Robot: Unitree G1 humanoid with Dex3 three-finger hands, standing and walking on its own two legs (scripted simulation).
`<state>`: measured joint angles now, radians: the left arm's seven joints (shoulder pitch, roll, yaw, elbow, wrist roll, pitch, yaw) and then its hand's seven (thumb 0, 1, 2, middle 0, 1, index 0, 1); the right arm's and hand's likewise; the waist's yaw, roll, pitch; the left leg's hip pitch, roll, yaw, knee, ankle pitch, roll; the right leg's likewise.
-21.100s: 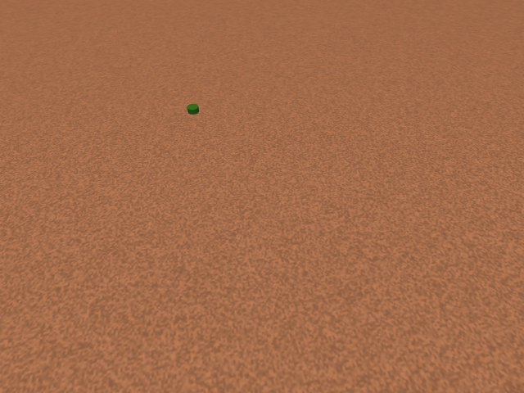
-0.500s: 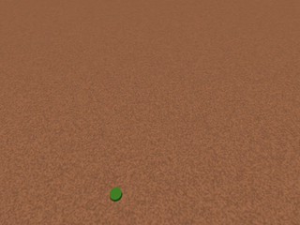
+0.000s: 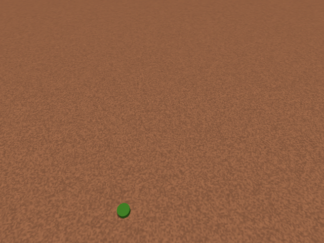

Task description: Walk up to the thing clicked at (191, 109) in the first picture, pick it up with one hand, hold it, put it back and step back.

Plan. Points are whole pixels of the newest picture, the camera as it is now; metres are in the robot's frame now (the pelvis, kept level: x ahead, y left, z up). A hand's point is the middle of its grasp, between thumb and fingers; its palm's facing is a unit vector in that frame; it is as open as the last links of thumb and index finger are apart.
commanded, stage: walk up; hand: left
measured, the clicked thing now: (123, 210) +0.46 +0.27 -0.76
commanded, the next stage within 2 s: stand in 0.34 s
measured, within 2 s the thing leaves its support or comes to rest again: neither
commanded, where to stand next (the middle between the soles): +0.08 +0.01 m, yaw +2 degrees
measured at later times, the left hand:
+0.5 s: hand out of the picture +0.08 +0.25 -0.15, palm faces -0.01 -0.94 -0.34, open 7.4 cm
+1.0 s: hand out of the picture +0.06 +0.25 -0.16, palm faces -0.03 -0.94 -0.34, open 7.4 cm
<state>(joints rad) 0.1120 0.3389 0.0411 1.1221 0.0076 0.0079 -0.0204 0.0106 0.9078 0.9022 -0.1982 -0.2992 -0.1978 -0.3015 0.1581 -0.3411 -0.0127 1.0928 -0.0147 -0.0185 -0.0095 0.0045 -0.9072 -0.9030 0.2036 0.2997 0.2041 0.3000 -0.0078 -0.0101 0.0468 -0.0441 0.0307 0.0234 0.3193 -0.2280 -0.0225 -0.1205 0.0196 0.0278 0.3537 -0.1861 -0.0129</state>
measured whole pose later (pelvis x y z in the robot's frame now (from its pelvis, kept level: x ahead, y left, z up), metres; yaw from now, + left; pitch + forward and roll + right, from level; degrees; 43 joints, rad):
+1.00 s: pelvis -0.01 +0.00 +0.00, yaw +0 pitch -2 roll +0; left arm 0.12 0.36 0.00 1.13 0.00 -0.02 -0.01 0.01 0.91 0.90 -0.20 -0.30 -0.20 -0.30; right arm 0.15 -0.35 0.00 1.12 -0.01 0.00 0.01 0.00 -0.91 -0.90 0.20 0.30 0.20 0.30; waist -0.01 0.00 0.06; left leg -0.06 0.03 0.02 0.30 -0.20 -0.02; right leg -0.13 0.02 0.02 0.32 -0.15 -0.01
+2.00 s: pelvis -0.14 +0.04 -0.02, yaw -3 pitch +0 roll +0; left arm 0.08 0.40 0.08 0.86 0.02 0.08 0.00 0.01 0.91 0.90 -0.20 -0.30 -0.20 -0.30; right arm 0.15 -0.35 -0.05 0.88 -0.02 0.03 -0.04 0.00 -0.90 -0.90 0.21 0.30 0.21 0.30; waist -0.02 -0.04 0.22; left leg -0.32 0.02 0.01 0.63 -0.30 0.01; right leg -0.35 0.07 0.13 0.94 -0.50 0.02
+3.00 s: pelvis -0.36 -0.01 -0.01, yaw -1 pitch -3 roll +0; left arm 0.32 0.34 0.08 0.98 0.04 -0.02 -0.01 0.01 0.90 0.90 -0.20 -0.30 -0.20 -0.30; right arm 0.25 -0.41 -0.07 0.92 -0.02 0.04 0.02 0.01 -0.91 -0.90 0.20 0.30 0.20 0.30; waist 0.03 0.07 0.04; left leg -0.37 -0.02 -0.13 0.85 -0.41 -0.02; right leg -0.14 0.00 0.02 0.53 -0.34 0.00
